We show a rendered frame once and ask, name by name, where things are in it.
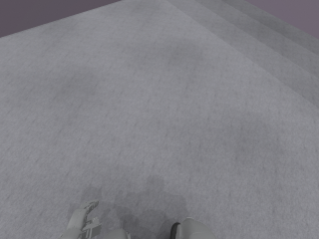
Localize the robot left hand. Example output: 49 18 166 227
66 199 102 239

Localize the robot left forearm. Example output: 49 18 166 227
58 228 83 239

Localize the robot right foot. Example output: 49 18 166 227
169 222 180 239

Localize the left robot thigh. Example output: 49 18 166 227
104 229 132 239

